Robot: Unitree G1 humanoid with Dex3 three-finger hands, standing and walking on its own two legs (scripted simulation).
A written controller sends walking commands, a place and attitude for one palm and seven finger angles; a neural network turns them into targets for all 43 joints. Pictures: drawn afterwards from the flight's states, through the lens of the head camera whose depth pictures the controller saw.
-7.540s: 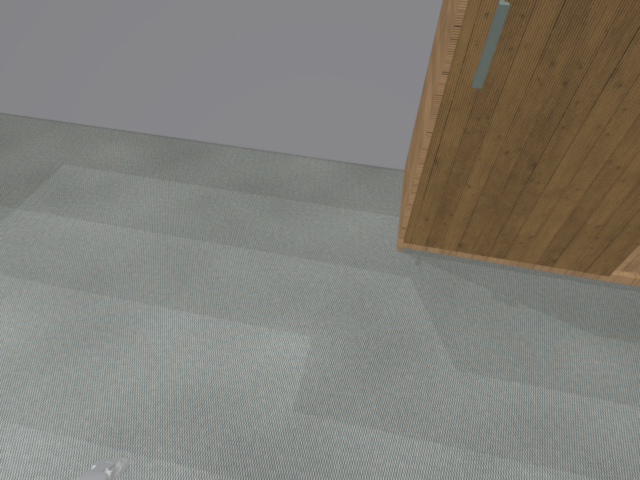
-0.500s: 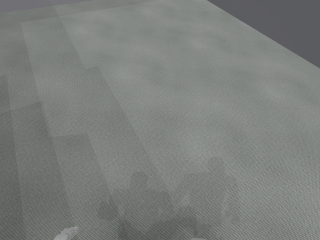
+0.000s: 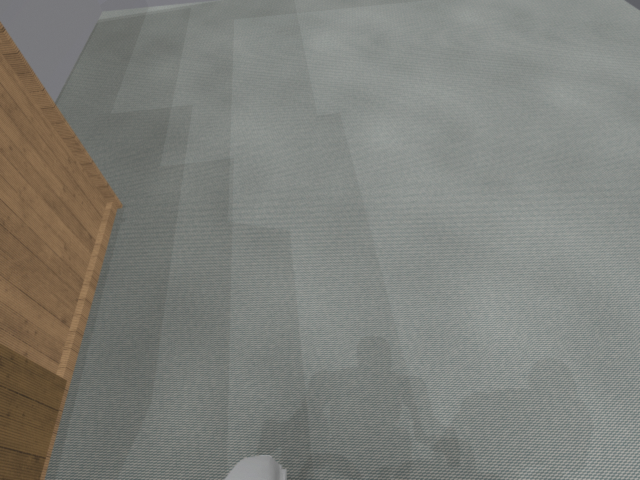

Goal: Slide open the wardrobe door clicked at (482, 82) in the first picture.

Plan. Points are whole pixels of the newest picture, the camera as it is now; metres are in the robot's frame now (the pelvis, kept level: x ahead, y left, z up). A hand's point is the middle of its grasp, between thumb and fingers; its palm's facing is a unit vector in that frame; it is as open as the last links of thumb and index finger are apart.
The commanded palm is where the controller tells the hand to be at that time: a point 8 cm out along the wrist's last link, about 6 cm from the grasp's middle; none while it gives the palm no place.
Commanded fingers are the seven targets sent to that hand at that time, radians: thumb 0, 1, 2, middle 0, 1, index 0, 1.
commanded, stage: turn to face it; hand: left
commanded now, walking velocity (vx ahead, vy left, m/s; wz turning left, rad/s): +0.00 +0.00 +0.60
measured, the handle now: out of the picture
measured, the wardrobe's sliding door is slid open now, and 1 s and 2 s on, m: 0.00 0.00 0.00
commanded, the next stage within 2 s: none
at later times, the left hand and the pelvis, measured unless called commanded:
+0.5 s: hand out of the picture +0.09 +0.29 -0.15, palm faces +0.28 -0.92 -0.25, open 7.4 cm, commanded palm none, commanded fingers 0.00 0.90 0.90 -0.20 -0.30 -0.20 -0.30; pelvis +0.01 +0.05 +0.00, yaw +16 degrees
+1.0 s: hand out of the picture -0.05 +0.21 -0.15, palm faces +0.57 -0.77 -0.28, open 7.4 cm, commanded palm none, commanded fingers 0.00 0.90 0.90 -0.20 -0.30 -0.20 -0.30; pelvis +0.00 +0.01 +0.00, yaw +37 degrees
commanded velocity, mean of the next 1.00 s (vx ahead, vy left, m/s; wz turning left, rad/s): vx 0.00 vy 0.00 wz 0.60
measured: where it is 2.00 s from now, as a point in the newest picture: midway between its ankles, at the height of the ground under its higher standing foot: outside the picture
